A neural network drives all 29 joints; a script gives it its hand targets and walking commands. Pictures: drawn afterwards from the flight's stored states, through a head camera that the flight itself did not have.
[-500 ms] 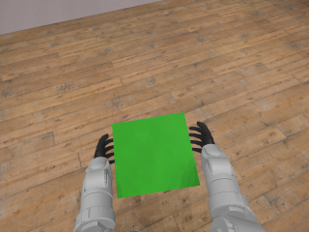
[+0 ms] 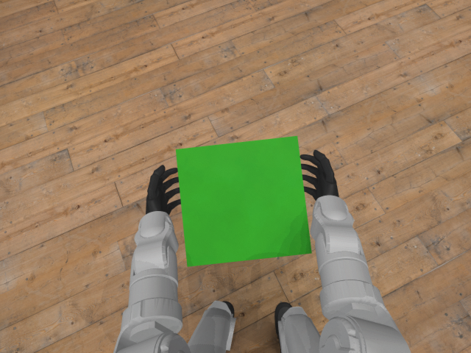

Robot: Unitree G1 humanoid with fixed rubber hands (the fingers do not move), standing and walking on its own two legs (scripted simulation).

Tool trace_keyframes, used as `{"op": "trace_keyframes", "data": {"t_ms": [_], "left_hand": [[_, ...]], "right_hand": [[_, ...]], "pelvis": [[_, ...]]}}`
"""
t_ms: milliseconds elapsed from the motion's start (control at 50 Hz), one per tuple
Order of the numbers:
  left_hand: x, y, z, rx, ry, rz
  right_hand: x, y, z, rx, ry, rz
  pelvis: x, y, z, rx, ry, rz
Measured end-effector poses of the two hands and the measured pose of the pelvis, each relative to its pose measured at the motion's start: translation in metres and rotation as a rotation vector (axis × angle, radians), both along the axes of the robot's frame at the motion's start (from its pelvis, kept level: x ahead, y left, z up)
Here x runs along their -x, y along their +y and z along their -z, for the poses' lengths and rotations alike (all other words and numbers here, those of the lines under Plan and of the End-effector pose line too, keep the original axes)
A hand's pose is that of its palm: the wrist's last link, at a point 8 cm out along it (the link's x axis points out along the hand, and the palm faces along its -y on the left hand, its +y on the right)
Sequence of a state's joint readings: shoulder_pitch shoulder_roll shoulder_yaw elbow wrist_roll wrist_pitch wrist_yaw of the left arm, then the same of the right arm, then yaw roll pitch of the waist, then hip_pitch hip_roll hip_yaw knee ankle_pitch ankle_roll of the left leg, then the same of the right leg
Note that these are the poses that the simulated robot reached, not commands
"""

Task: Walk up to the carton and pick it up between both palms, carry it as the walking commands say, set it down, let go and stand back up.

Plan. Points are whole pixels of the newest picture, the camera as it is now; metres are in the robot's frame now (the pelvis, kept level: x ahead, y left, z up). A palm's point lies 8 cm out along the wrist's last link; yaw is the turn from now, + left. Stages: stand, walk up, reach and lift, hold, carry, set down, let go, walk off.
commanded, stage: set down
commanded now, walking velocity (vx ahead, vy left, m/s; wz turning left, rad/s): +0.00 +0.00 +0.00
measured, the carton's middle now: (242, 199) +0.40 +0.05 -0.16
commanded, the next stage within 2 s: none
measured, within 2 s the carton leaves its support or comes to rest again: neither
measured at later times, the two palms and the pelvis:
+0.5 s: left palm (176, 205) +0.38 +0.19 -0.15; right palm (317, 194) +0.42 -0.10 -0.14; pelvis -0.01 -0.01 -0.07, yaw +0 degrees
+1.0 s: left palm (183, 209) +0.39 +0.19 -0.23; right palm (307, 200) +0.43 -0.10 -0.22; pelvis -0.04 -0.02 -0.15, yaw -1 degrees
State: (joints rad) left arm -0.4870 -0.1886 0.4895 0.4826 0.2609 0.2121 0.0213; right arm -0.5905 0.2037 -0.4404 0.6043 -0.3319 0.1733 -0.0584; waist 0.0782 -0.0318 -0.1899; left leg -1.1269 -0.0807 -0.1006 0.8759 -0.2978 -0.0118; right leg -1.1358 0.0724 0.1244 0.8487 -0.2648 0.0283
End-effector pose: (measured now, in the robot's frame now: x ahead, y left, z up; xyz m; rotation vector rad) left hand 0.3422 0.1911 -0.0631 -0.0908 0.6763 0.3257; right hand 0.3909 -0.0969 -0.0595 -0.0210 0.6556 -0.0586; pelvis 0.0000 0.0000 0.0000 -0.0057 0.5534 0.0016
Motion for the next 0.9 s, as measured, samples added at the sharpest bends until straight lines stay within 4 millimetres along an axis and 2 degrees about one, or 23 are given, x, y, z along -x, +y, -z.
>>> {"op": "trace_keyframes", "data": {"t_ms": [200, 380, 640, 900], "left_hand": [[-0.016, -0.005, 0.023, 0.002, 0.005, 0.029], [-0.031, -0.004, 0.056, -0.019, 0.016, 0.041], [-0.036, -0.002, 0.108, -0.018, 0.028, 0.019], [-0.043, 0.000, 0.149, -0.006, 0.015, 0.032]], "right_hand": [[-0.009, -0.007, 0.022, -0.002, 0.011, 0.016], [-0.022, -0.006, 0.057, -0.015, 0.021, 0.012], [-0.033, -0.002, 0.111, -0.018, 0.022, 0.021], [-0.038, 0.000, 0.150, 0.007, 0.007, 0.039]], "pelvis": [[0.011, 0.003, 0.028, -0.005, 0.052, 0.005], [0.009, -0.006, 0.056, -0.006, 0.131, 0.005], [0.006, -0.017, 0.094, -0.013, 0.228, 0.009], [0.029, -0.017, 0.137, -0.013, 0.238, 0.013]]}}
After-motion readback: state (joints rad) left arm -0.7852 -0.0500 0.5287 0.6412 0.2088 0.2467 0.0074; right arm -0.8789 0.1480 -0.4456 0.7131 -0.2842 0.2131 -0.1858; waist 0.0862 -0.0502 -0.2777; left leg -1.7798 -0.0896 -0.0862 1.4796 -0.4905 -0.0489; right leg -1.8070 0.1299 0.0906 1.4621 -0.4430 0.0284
